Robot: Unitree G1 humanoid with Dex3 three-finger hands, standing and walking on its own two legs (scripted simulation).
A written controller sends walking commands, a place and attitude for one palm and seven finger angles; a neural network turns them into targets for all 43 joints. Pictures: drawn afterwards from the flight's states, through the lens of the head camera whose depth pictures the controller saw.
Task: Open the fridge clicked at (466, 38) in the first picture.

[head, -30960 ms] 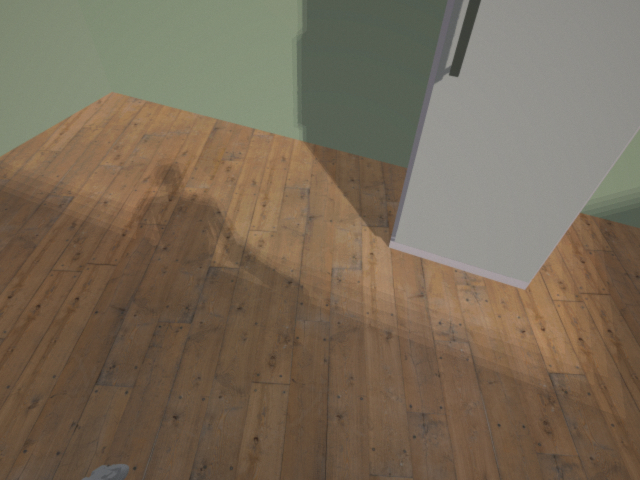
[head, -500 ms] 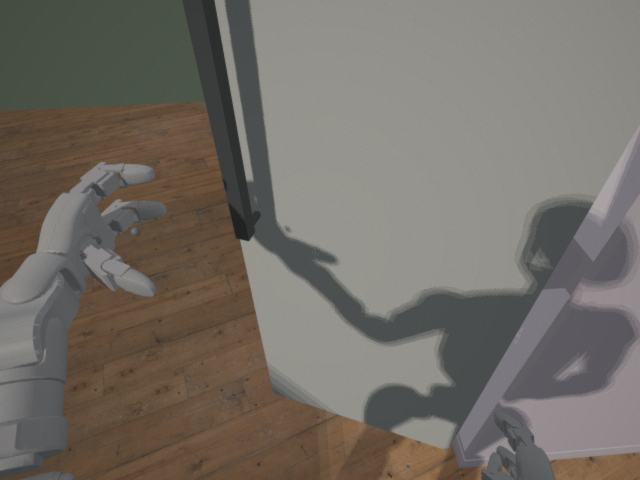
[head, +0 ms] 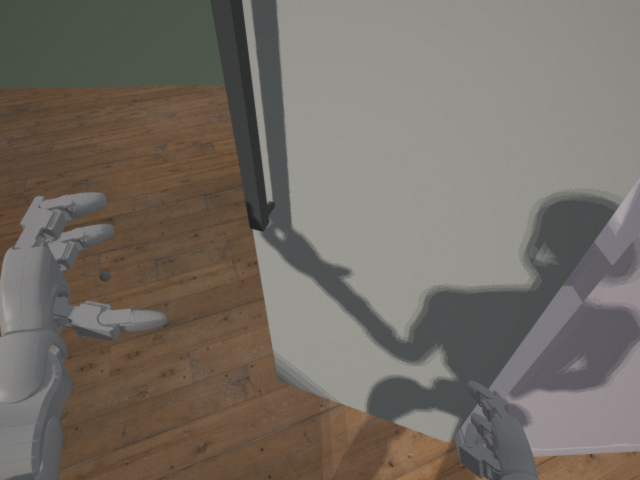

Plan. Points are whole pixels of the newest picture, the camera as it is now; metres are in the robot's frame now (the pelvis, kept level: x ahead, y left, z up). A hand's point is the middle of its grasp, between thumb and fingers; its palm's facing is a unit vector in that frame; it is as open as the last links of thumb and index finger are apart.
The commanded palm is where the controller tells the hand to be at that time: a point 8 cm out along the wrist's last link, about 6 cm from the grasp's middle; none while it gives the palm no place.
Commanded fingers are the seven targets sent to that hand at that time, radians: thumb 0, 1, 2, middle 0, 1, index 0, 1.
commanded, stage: draw the hand back to the body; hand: left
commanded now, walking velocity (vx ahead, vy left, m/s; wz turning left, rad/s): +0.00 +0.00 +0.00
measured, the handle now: (247, 80) +0.50 +0.17 +0.27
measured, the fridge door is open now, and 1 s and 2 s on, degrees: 67 67 67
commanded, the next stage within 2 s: step back with the hand held close in 0.90 s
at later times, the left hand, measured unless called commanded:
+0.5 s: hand (96, 317) +0.21 +0.26 +0.15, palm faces +0.45 -0.82 -0.35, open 9.0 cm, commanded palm +0.16 +0.29 +0.17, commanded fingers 0.00 0.90 0.90 -0.20 -0.30 -0.20 -0.30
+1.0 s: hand (92, 323) +0.20 +0.26 +0.15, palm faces +0.46 -0.82 -0.35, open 7.4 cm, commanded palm +0.16 +0.29 +0.17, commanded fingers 0.00 0.90 0.90 -0.20 -0.30 -0.20 -0.30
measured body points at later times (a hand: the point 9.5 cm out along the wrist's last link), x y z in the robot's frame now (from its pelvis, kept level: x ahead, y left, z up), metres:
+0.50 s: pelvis +0.02 +0.00 +0.00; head -0.01 -0.02 +0.45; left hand +0.18 +0.30 +0.17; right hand +0.20 -0.24 -0.08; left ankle +0.03 +0.13 -0.74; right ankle +0.00 -0.13 -0.74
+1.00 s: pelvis +0.01 +0.00 +0.00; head -0.01 -0.02 +0.45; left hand +0.17 +0.30 +0.17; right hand +0.20 -0.22 -0.08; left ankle +0.03 +0.13 -0.74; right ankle +0.00 -0.13 -0.74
